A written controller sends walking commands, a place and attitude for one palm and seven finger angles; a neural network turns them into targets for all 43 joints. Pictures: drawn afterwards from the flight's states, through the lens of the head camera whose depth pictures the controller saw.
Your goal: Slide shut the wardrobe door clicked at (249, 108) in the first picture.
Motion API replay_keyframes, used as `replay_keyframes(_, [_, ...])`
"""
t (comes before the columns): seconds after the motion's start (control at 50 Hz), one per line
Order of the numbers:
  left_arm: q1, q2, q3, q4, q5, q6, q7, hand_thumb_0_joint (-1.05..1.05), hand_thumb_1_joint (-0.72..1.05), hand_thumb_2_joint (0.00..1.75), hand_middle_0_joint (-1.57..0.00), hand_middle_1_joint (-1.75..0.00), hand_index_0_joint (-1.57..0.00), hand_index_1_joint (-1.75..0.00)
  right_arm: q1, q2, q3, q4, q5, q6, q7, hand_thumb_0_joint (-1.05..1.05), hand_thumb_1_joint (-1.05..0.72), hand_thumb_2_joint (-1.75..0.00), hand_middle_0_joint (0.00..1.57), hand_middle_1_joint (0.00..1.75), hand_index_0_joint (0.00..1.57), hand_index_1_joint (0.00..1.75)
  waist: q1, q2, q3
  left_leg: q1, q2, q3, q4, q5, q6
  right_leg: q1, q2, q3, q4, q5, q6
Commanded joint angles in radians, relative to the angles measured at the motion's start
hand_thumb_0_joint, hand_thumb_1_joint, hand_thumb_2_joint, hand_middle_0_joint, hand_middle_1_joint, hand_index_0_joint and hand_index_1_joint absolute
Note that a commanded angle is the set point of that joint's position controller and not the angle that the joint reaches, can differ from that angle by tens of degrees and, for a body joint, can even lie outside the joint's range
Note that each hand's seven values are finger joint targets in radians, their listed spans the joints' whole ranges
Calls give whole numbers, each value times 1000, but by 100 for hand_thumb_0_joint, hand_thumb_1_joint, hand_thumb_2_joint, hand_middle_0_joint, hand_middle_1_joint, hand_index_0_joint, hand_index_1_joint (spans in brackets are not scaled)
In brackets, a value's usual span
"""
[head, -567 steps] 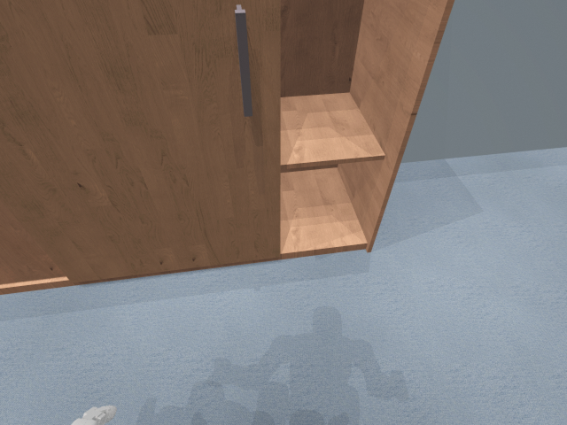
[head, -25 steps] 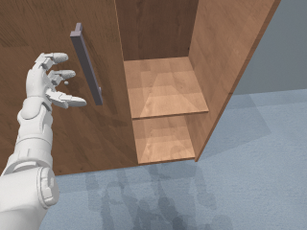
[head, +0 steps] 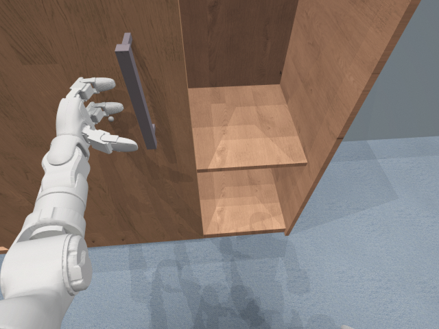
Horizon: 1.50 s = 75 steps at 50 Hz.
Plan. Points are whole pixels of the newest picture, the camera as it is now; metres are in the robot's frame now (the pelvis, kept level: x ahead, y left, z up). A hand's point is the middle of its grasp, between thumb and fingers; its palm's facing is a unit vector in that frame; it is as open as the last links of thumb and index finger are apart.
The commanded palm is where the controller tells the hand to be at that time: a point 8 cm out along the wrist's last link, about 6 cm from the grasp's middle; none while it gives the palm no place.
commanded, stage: feel for the door with the fingertips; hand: left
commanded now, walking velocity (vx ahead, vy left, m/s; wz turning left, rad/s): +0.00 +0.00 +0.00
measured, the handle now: (141, 98) +0.52 +0.15 +0.13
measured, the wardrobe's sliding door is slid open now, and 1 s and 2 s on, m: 0.39 0.39 0.39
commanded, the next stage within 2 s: slide the fingers in behind the handle in 0.96 s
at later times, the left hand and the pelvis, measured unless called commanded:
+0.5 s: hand (129, 116) +0.46 +0.16 +0.13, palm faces +0.06 -1.00 +0.00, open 14.0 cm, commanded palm +0.44 +0.22 +0.13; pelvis +0.00 +0.00 +0.00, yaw -1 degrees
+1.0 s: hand (124, 109) +0.48 +0.17 +0.14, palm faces +0.10 -1.00 -0.01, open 13.9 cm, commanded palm +0.46 +0.22 +0.13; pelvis -0.01 +0.00 +0.00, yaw +0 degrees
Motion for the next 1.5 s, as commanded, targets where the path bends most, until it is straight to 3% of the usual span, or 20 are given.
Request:
replay_keyframes(0.0, [-501, 245, 38, -286, -9, -99, 8, 0, -50, 30, -30, -120, -30, -120, 83, -141, -53, -75, -7, -34, -7, 0, -90, -90, 20, 30, 20, 30, -6, 55, -397, 172, 4, -64, -41, 392, -2, 184, 17, 49, -16, 353, -12])
replay_keyframes(0.08, [-480, 291, 81, -237, -17, -94, 7, 0, -50, 30, -30, -120, -30, -120, 92, -147, -53, -64, -6, -30, -10, 0, -90, -90, 20, 30, 20, 30, -6, -23, -383, 130, 4, -59, -44, 379, 5, 219, 19, 49, -17, 380, -7])
replay_keyframes(0.16, [-457, 214, 18, -213, -3, -69, 0, 0, -50, 30, -30, -120, -30, -120, 88, -140, -49, -70, -5, -26, -3, 0, -90, -90, 20, 30, 20, 30, -10, 40, -332, 122, 2, -53, -46, 380, 4, 180, 17, 44, -20, 367, -11])
replay_keyframes(0.26, [-415, 210, 42, -244, -27, -57, 12, 0, -50, 30, -30, -120, -30, -120, 93, -144, -57, -81, -6, -20, 1, 0, -90, -90, 20, 30, 20, 30, 1, -22, -365, 115, 4, -46, -47, 387, 7, 220, 22, 44, -23, 391, -9])
replay_keyframes(0.38, [-441, 147, -11, -346, -15, -75, 50, 0, -50, 30, -30, -120, -30, -120, 86, -132, -63, -75, -9, -27, 10, 0, -90, -90, 20, 30, 20, 30, -6, 45, -382, 175, 9, -50, -43, 427, 0, 190, 24, 43, -24, 387, -9])
replay_keyframes(0.44, [-443, 126, -27, -322, -5, -66, 74, 0, -50, 30, -30, -120, -30, -120, 83, -132, -61, -66, -10, -25, 13, 0, -90, -90, 20, 30, 20, 30, -8, 29, -341, 154, 8, -53, -50, 399, 0, 178, 24, 38, -28, 364, -12])
replay_keyframes(0.52, [-488, 211, 41, -248, 12, -57, 101, 0, -50, 30, -30, -120, -30, -120, 87, -136, -57, -57, -10, -23, 3, 0, -90, -90, 20, 30, 20, 30, -12, -43, -313, 91, 1, -47, -62, 310, 7, 207, 19, 46, -34, 337, -7])
replay_keyframes(0.54, [-492, 239, 63, -255, 17, -64, 105, 0, -50, 30, -30, -120, -30, -120, 87, -139, -55, -60, -13, -22, 2, 0, -90, -90, 20, 30, 20, 30, 0, -21, -332, 92, 0, -44, -62, 314, 7, 215, 17, 50, -30, 339, -9])
replay_keyframes(0.62, [-542, 197, 17, -258, 30, -102, 93, 0, -50, 30, -30, -120, -30, -120, 90, -128, -53, -60, -17, -31, 3, 0, -90, -90, 20, 30, 20, 30, -15, 21, -375, 135, 0, -44, -45, 359, 5, 207, 18, 54, -16, 375, -10])
replay_keyframes(0.66, [-510, 229, 46, -231, 24, -110, 79, 0, -50, 30, -30, -120, -30, -120, 98, -133, -55, -57, -16, -28, 3, 0, -90, -90, 20, 30, 20, 30, -8, 18, -390, 134, 1, -43, -40, 377, 4, 220, 21, 57, -13, 393, -11])
replay_keyframes(0.74, [-510, 165, -6, -90, 13, -71, 44, 0, -50, 30, -30, -120, -30, -120, 109, -143, -51, -47, -8, -22, 2, 0, -90, -90, 20, 30, 20, 30, -38, -43, -274, 67, 2, -43, -51, 288, 6, 162, 19, 46, -31, 328, -10])
replay_keyframes(0.76, [-536, 175, -2, -94, 10, -67, 42, 0, -50, 30, -30, -120, -30, -120, 107, -145, -50, -46, -6, -23, 1, 0, -90, -90, 20, 30, 20, 30, -41, -17, -260, 59, -1, -42, -52, 261, 6, 147, 17, 51, -38, 303, -8])
replay_keyframes(0.9, [-638, 160, -20, -150, 23, -108, 65, 0, -50, 30, -30, -120, -30, -120, 137, -140, -60, -29, -21, -29, 8, 0, -90, -90, 20, 30, 20, 30, -55, 34, -370, 133, 2, -61, -26, 319, 1, 114, 21, 49, -17, 301, -5])
replay_keyframes(0.96, [-649, 197, 0, -112, 21, -108, 70, 0, -50, 30, -30, -120, -30, -120, 146, -150, -57, -21, -20, -25, 7, 0, -90, -90, 20, 30, 20, 30, -66, -20, -354, 88, 0, -61, -29, 278, 7, 130, 22, 53, -23, 287, -2])
replay_keyframes(1.06, [-682, 208, -4, -82, 33, -112, 64, 0, -50, 30, -30, -120, -30, -120, 149, -152, -53, -16, -20, -26, 4, 0, -90, -90, 20, 30, 20, 30, -74, 21, -336, 80, -1, -61, -31, 259, 7, 111, 21, 53, -23, 268, -5])
replay_keyframes(1.16, [-630, 185, -11, -73, 21, -122, 57, 0, -50, 30, -30, -120, -30, -120, 149, -152, -52, -24, -21, -31, 8, 0, -90, -90, 20, 30, 20, 30, -66, 9, -327, 76, 2, -65, -31, 240, 6, 99, 24, 49, -24, 242, -8])
replay_keyframes(1.28, [-594, 228, 28, -95, 18, -125, 52, 0, -50, 30, -30, -120, -30, -120, 146, -155, -54, -38, -20, -32, 8, 0, -90, -90, 20, 30, 20, 30, -40, 11, -358, 69, 1, -60, -36, 236, 5, 134, 24, 52, -17, 245, -9])
replay_keyframes(1.36, [-544, 160, -13, -172, 3, -126, 49, 0, -50, 30, -30, -120, -30, -120, 133, -146, -57, -55, -18, -34, 14, 0, -90, -90, 20, 30, 20, 30, -29, 48, -380, 118, 6, -61, -34, 305, 0, 131, 27, 44, -13, 284, -12])
replay_keyframes(1.44, [-537, 121, -35, -192, -7, -108, 70, 0, -50, 30, -30, -120, -30, -120, 119, -146, -59, -56, -14, -33, 16, 0, -90, -90, 20, 30, 20, 30, -34, -8, -318, 107, 12, -66, -46, 282, 0, 110, 29, 34, -24, 256, -11])
replay_keyframes(1.48, [-533, 179, 21, -194, -1, -103, 93, 0, -50, 30, -30, -120, -30, -120, 118, -148, -61, -52, -16, -32, 13, 0, -90, -90, 20, 30, 20, 30, -23, -17, -329, 92, 9, -57, -48, 272, 2, 139, 28, 40, -23, 265, -7])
